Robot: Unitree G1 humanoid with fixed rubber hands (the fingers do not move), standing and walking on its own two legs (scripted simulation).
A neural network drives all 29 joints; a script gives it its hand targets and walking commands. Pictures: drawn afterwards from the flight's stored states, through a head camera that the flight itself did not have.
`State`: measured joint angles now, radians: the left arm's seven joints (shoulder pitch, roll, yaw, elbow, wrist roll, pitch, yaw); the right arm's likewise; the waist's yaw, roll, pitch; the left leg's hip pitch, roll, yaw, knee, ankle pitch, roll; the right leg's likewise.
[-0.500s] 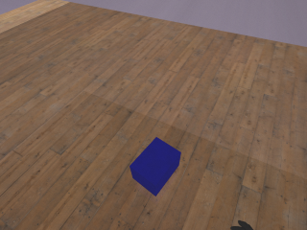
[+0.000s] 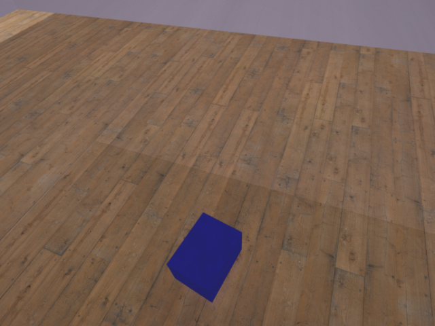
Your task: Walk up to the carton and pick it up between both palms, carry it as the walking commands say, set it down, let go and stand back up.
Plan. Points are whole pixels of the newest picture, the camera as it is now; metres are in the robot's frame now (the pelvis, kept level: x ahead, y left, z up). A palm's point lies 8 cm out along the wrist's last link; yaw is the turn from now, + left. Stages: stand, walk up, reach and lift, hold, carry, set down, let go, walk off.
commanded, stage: walk up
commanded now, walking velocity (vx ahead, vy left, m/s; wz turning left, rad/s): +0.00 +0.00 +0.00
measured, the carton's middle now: (207, 256) +0.52 +0.08 -0.68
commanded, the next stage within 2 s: none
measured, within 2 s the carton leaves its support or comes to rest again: neither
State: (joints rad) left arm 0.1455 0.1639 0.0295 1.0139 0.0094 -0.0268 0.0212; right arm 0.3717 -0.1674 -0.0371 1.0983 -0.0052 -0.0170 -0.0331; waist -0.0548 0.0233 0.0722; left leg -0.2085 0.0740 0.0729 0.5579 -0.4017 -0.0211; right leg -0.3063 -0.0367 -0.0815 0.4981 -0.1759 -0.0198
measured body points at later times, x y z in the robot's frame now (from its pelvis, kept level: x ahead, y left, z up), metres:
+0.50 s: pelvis -0.02 +0.04 +0.01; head -0.02 +0.06 +0.46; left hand -0.03 +0.29 -0.16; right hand +0.03 -0.19 -0.13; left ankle -0.03 +0.16 -0.74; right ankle +0.02 -0.10 -0.72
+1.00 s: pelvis +0.00 +0.12 +0.01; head +0.05 +0.08 +0.46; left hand +0.00 +0.42 -0.10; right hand +0.11 -0.16 -0.13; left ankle +0.08 +0.29 -0.69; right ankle -0.04 -0.06 -0.73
